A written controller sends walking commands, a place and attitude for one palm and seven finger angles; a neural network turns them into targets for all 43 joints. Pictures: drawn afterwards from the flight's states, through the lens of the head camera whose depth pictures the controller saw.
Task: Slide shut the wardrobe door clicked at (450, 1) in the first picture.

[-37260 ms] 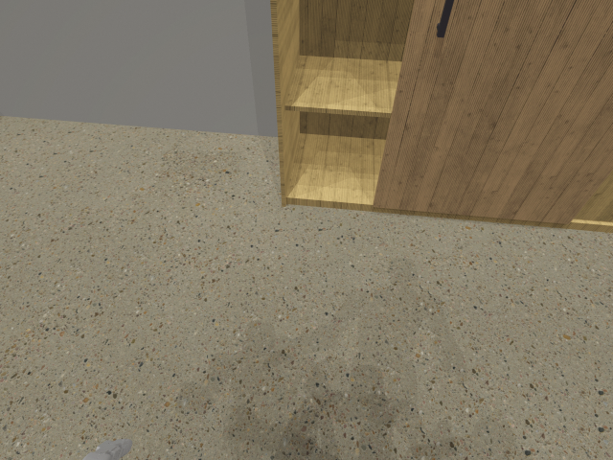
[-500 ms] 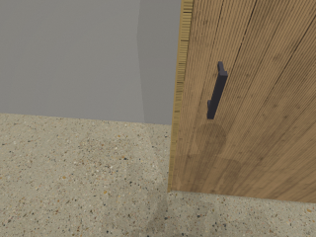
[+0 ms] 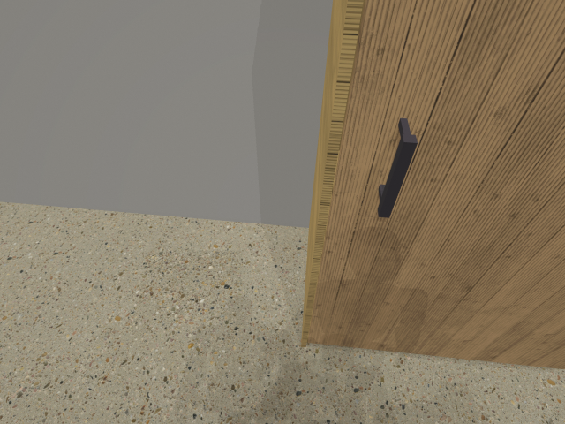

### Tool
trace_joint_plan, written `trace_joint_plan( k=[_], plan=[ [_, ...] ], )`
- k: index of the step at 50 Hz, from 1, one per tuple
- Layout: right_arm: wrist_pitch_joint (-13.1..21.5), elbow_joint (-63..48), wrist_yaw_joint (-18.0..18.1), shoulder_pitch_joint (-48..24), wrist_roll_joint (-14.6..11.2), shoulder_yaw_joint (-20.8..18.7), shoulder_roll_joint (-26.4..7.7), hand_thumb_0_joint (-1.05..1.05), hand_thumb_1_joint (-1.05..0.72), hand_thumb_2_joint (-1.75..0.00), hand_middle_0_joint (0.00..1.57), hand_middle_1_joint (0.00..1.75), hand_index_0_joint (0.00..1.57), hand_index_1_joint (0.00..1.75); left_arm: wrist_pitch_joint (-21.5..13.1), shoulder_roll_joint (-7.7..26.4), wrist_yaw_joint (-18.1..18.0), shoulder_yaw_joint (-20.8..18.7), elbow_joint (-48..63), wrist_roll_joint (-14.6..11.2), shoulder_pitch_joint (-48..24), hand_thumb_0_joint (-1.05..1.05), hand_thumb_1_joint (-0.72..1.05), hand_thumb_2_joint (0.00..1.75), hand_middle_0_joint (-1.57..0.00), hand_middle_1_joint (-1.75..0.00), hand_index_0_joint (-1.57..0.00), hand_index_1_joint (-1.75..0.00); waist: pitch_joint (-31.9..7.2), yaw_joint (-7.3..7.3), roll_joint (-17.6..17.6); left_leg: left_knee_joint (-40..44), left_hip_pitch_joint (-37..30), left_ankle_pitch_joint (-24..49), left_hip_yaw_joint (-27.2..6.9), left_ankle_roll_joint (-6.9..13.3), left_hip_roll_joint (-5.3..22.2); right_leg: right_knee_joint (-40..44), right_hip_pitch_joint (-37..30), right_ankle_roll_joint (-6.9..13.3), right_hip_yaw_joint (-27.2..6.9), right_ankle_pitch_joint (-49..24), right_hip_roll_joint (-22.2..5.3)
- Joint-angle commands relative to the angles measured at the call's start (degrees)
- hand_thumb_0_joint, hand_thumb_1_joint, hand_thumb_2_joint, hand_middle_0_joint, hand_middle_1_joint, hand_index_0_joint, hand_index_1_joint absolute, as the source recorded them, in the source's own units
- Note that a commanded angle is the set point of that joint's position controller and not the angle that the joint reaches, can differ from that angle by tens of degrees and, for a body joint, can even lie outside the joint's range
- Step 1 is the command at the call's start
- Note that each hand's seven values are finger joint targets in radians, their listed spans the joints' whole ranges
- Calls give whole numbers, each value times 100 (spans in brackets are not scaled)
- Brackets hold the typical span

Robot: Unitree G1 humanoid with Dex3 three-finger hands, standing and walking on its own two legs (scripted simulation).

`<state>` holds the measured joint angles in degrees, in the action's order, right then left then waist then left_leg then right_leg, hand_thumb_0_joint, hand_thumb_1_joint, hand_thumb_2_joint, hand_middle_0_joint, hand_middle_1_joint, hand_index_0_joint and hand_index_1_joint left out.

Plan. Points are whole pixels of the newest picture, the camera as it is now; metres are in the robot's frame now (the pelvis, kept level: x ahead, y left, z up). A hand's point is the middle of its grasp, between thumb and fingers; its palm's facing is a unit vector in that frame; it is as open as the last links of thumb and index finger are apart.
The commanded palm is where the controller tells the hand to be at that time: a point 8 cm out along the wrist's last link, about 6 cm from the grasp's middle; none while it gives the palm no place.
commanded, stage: come to a stop and stand still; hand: right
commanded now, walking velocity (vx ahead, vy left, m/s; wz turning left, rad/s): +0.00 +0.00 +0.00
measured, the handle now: (393, 170) +0.46 -0.14 +0.12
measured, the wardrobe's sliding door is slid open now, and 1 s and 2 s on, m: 0.00 0.00 0.00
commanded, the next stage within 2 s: look again from close up in 1.18 s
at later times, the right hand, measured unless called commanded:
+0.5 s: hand out of the picture +0.02 -0.21 -0.16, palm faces +0.00 +0.96 -0.28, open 7.4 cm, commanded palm none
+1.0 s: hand out of the picture +0.04 -0.17 -0.17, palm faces +0.00 +0.98 -0.22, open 7.4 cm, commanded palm none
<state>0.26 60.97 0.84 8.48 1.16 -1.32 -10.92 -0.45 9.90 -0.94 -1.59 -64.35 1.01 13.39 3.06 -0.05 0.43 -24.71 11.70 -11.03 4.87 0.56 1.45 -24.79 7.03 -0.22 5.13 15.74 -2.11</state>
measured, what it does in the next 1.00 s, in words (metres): stands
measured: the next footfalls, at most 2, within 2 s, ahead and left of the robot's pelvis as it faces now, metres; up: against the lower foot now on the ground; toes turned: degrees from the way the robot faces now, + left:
none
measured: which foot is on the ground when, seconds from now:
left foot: down 0.00-1.00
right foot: down 0.00-1.00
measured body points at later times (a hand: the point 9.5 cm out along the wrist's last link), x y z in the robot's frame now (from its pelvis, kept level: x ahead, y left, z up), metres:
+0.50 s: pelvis +0.00 -0.01 +0.00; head +0.00 +0.02 +0.45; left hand +0.04 +0.22 -0.17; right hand +0.02 -0.26 -0.14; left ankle +0.03 +0.11 -0.74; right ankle -0.02 -0.12 -0.74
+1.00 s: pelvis +0.01 +0.02 +0.00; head +0.02 +0.03 +0.45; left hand +0.00 +0.24 -0.17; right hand +0.04 -0.22 -0.15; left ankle +0.03 +0.11 -0.74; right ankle -0.02 -0.12 -0.74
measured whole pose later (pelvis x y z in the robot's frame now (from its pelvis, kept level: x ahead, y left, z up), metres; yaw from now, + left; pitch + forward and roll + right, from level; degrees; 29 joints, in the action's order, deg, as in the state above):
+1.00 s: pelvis +0.01 +0.02 +0.00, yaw +0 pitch -1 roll -1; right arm 1.2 65.0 1.2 12.5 0.6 0.4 -9.9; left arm -1.3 9.9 -1.4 0.4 -65.4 1.2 16.3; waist 2.4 0.1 -0.6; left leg -26.6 12.2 -13.2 4.8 1.8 1.0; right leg -23.1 5.7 -1.5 5.3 15.8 -2.6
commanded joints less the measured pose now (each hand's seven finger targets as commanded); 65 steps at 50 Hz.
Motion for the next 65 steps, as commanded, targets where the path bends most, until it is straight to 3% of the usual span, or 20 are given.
trace_joint_plan(
  k=[1, 8, 9, 10, 11, 12, 13, 16, 19, 26, 32, 39, 41, 47, 54, 59, 65],
  plan=[
    [108, -116, 46, 304, -4, -166, -930, 0, -90, -90, 20, 30, 20, 30, -115, 962, -39, -131, 275, -9, 51, 0, 90, 90, -20, -30, -20, -30, -102, -61, -163, 608, -399, 359, -654, 109, 502, 913, 490, 131, -617, -313, -562],
    [150, -53, 25, 274, -5, -157, -1137, 0, -90, -90, 20, 30, 20, 30, -114, 1233, -24, -113, 281, -9, -15, 0, 90, 90, -20, -30, -20, -30, -121, -10, -120, 764, -310, 312, -730, 130, 527, 963, 287, 135, -587, -351, -566],
    [182, 112, 284, 938, -34, 17, -718, 0, -90, -90, 20, 30, 20, 30, -190, 946, 23, -36, 606, -62, -191, 0, 90, 90, -20, -30, -20, -30, -222, -113, -280, 244, -283, 1988, -864, 40, 888, -140, 514, -1, -158, -735, -677],
    [227, -32, 221, 673, -63, 34, -989, 0, -90, -90, 20, 30, 20, 30, -93, 560, 30, 61, 637, -49, 236, 0, 90, 90, -20, -30, -20, -30, -597, 170, -335, 298, -301, 947, -1021, 241, 1010, 22, 453, -38, -345, 4, -315],
    [226, -99, 174, 603, -64, 62, -948, 0, -90, -90, 20, 30, 20, 30, -119, 621, 43, 81, 638, -37, 381, 0, 90, 90, -20, -30, -20, -30, -493, 163, -394, 275, 70, 71, -958, 300, 837, 207, 395, 5, -448, -136, -366],
    [210, -178, 128, 494, -56, 72, -945, 0, -90, -90, 20, 30, 20, 30, -136, 697, 59, 72, 719, 19, 485, 0, 90, 90, -20, -30, -20, -30, -500, 170, -665, 157, 113, -233, -780, 272, 677, 292, 414, 62, -535, -358, -430],
    [185, -188, 107, 501, -57, 74, -932, 0, -90, -90, 20, 30, 20, 30, -147, 820, 48, 63, 774, 20, 409, 0, 90, 90, -20, -30, -20, -30, -386, 122, -664, 63, 156, -217, -701, 228, 550, 398, 524, 128, -644, -457, -526],
    [163, -138, 73, 548, -57, 120, -875, 0, -90, -90, 20, 30, 20, 30, -152, 999, 6, 62, 872, -4, 346, 0, 90, 90, -20, -30, -20, -30, -145, 68, 20, 66, 150, 51, -671, 195, 497, 463, 575, 215, -645, -547, -550],
    [152, -113, 68, 570, -60, 130, -882, 0, -90, -90, 20, 30, 20, 30, -151, 1028, -2, 76, 825, -1, 382, 0, 90, 90, -20, -30, -20, -30, 75, 61, 54, 108, 227, 8, -708, 185, 503, 552, 586, 218, -621, -458, -507],
    [166, -41, 82, 670, -60, 102, -836, 0, -90, -90, 20, 30, 20, 30, -175, 879, -13, 102, 579, -7, 472, 0, 90, 90, -20, -30, -20, -30, 32, 43, 238, 190, 154, 171, -762, 185, 534, 601, 425, 201, -516, -515, -451],
    [167, 51, 80, 662, -64, 74, -749, 0, -90, -90, 20, 30, 20, 30, -196, 729, -35, 119, 359, -5, 481, 0, 90, 90, -20, -30, -20, -30, -60, -7, -44, 151, -62, 444, -700, 191, 529, 675, 407, 184, -488, -665, -486],
    [190, 159, 82, 668, -63, 54, -706, 0, -90, -90, 20, 30, 20, 30, -196, 667, -61, 113, 193, -4, 533, 0, 90, 90, -20, -30, -20, -30, -158, -6, 16, 188, -176, 899, -746, 230, 586, 598, 279, 131, -408, -835, -478],
    [184, 186, 79, 648, -68, 55, -708, 0, -90, -90, 20, 30, 20, 30, -191, 642, -66, 119, 147, -6, 545, 0, 90, 90, -20, -30, -20, -30, -133, -8, -86, 199, -182, 891, -727, 232, 579, 618, 273, 116, -398, -829, -491],
    [179, 223, 79, 654, -67, 59, -632, 0, -90, -90, 20, 30, 20, 30, -150, 497, -72, 135, 62, -6, 650, 0, 90, 90, -20, -30, -20, -30, -53, 12, 93, 346, -208, 714, -742, 241, 578, 632, 326, 91, -387, -669, -469],
    [195, 277, 88, 763, -65, 54, -575, 0, -90, -90, 20, 30, 20, 30, -147, 481, -88, 115, 19, -8, 641, 0, 90, 90, -20, -30, -20, -30, -80, 9, -6, 367, -181, 1017, -774, 246, 596, 558, 185, 66, -331, -785, -473],
    [174, 293, 89, 830, -58, 63, -508, 0, -90, -90, 20, 30, 20, 30, -112, 384, -85, 124, -5, -7, 677, 0, 90, 90, -20, -30, -20, -30, 109, 15, 54, 524, -18, 526, -809, 235, 562, 575, 253, 56, -314, -530, -442],
    [186, 308, 92, 926, -61, 66, -442, 0, -90, -90, 20, 30, 20, 30, -126, 339, -91, 124, -26, -11, 746, 0, 90, 90, -20, -30, -20, -30, 21, 21, 51, 514, -59, 618, -806, 236, 537, 577, 188, 69, -321, -617, -456]
  ],
)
